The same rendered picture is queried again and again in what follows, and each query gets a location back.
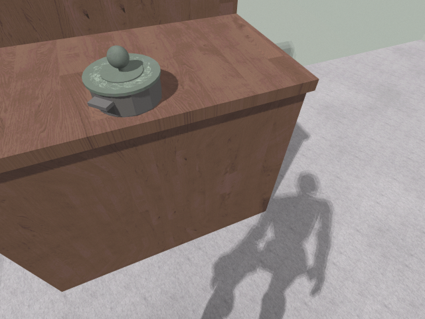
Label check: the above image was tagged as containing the pot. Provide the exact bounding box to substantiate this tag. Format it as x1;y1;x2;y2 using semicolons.
87;77;162;118

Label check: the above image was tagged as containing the knob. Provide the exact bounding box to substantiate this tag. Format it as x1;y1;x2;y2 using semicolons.
106;45;129;68

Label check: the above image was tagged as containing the table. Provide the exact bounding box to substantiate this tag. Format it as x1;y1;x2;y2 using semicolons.
0;0;319;292

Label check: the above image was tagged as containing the lid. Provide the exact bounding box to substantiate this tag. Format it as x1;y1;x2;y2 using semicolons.
82;53;161;97

